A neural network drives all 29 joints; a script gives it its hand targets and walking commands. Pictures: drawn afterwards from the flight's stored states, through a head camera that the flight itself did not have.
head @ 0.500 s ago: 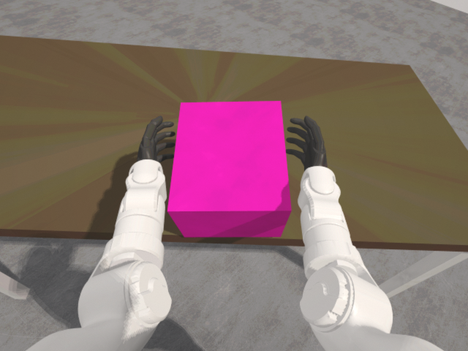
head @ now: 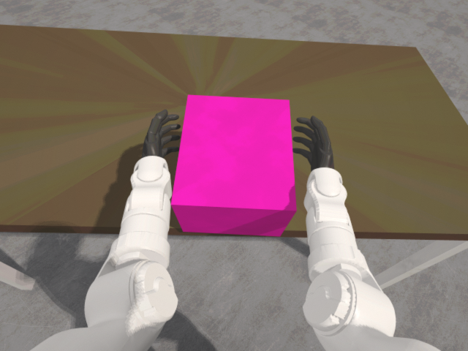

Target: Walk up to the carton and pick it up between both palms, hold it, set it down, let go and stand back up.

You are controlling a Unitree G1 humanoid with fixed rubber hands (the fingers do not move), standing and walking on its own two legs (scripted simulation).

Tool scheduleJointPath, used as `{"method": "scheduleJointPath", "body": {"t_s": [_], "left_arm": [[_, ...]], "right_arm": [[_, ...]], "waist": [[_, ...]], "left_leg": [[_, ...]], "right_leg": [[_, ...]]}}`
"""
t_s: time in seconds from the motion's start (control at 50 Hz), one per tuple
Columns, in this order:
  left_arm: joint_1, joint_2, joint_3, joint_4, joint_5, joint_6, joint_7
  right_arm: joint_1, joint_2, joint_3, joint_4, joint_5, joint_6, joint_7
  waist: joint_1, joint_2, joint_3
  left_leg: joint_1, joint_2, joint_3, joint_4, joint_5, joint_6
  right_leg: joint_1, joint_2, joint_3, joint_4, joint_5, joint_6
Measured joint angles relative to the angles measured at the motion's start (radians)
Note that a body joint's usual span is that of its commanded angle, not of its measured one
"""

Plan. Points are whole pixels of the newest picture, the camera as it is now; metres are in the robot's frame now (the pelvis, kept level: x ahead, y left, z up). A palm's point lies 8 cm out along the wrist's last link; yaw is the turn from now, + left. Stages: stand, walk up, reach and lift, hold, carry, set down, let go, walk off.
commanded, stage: set down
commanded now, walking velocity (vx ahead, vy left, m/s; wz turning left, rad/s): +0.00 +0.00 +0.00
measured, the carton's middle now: (235, 167) +0.45 +0.01 +0.01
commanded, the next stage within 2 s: none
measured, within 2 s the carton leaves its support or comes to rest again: rests again in 0.32 s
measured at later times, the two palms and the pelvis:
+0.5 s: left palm (155, 156) +0.42 +0.16 +0.06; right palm (315, 165) +0.42 -0.13 +0.06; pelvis +0.01 +0.00 +0.00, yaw +0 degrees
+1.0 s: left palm (154, 156) +0.42 +0.16 +0.06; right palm (315, 166) +0.42 -0.13 +0.06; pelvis +0.01 +0.00 +0.00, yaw +0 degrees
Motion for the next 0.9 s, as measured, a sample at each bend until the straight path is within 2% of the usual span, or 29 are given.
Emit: {"method": "scheduleJointPath", "body": {"t_s": [0.26,0.62,0.9], "left_arm": [[0.022,-0.009,-0.015,-0.023,0.009,-0.018,-0.006],[0.017,0.003,-0.014,-0.010,0.004,-0.054,-0.027],[0.019,-0.010,-0.002,-0.031,0.026,-0.056,-0.036]], "right_arm": [[0.013,0.005,-0.020,0.007,-0.013,-0.024,-0.005],[0.023,0.003,0.003,0.007,-0.006,-0.069,-0.021],[0.025,0.007,-0.007,-0.006,-0.010,-0.069,-0.013]], "waist": [[0.006,-0.009,-0.015],[0.004,0.003,-0.008],[0.004,-0.004,-0.004]], "left_leg": [[-0.028,0.003,-0.001,0.015,-0.012,-0.002],[-0.048,0.003,-0.007,0.015,-0.009,-0.002],[-0.050,0.002,-0.006,0.013,-0.007,0.000]], "right_leg": [[-0.021,0.001,-0.004,0.000,-0.005,-0.001],[-0.039,0.000,-0.014,0.004,-0.007,-0.003],[-0.040,-0.001,-0.014,0.000,-0.004,-0.003]]}}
